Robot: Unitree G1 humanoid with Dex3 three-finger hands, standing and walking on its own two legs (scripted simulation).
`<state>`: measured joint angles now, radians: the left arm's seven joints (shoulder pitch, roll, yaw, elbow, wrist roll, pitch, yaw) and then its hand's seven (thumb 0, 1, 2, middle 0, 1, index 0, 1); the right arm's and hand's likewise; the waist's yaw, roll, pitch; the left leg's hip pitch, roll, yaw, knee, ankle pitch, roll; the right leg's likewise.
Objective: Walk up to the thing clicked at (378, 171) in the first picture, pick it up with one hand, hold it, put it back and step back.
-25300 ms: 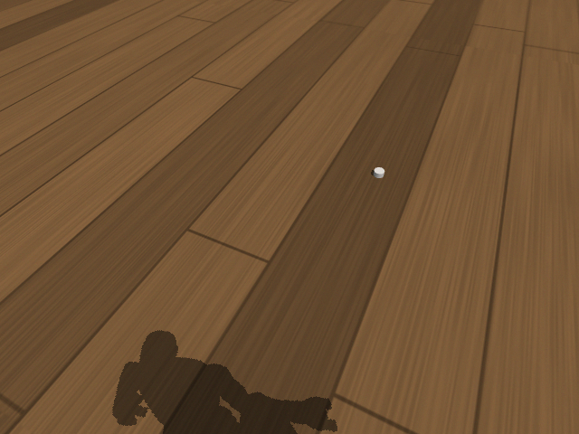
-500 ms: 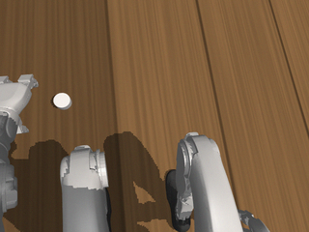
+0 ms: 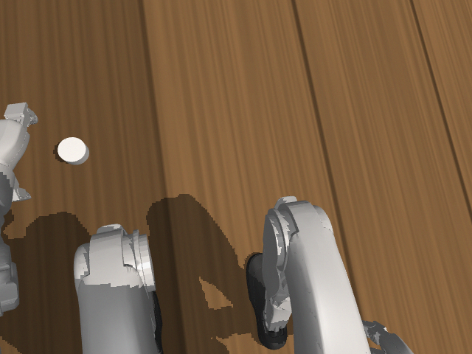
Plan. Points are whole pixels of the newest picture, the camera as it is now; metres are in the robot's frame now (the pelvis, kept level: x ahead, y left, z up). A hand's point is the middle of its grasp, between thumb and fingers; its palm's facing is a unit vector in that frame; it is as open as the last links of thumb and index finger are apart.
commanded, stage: rise first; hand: left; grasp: from above
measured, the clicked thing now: (74, 151) +0.49 +0.27 -0.31
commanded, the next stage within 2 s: approach in 0.04 s
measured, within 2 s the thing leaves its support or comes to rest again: neither
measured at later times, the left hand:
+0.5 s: hand (52, 127) +0.50 +0.27 -0.18, palm faces -0.37 -0.05 -0.93, open 14.1 cm
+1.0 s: hand (40, 156) +0.45 +0.29 -0.20, palm faces -0.47 -0.07 -0.88, open 14.0 cm
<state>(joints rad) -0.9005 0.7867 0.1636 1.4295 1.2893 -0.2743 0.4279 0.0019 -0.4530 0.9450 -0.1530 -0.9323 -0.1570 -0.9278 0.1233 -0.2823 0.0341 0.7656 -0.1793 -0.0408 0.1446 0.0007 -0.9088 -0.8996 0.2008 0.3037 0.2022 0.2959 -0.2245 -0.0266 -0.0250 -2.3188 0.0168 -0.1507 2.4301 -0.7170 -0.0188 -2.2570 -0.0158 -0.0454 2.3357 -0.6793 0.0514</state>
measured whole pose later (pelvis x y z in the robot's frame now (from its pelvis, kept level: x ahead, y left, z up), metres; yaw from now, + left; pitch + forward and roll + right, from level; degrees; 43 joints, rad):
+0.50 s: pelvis +0.00 +0.00 -0.01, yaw -1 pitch +34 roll -9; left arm -1.10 0.79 0.08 1.57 1.34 -0.19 0.49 0.00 -0.53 1.00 -0.08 -1.04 -0.09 -1.03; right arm 0.13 -0.28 0.10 0.75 -0.21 -0.08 0.15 0.00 -0.91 -0.90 0.20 0.30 0.20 0.30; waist -0.32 -0.04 -0.01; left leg -2.35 0.02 -0.17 2.46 -0.71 -0.02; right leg -2.28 -0.01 -0.06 2.35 -0.66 0.05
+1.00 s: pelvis -0.01 +0.00 -0.01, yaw -2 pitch +32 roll -9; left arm -0.94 0.82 0.08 1.41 1.24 -0.27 0.38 0.00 -0.52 0.98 -0.09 -1.04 -0.10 -1.02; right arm 0.18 -0.30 0.11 0.72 -0.17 -0.06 0.17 0.00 -0.91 -0.89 0.20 0.30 0.20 0.30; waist -0.27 -0.04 0.05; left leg -2.34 0.01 -0.18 2.46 -0.69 -0.02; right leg -2.26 -0.01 -0.07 2.34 -0.65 0.05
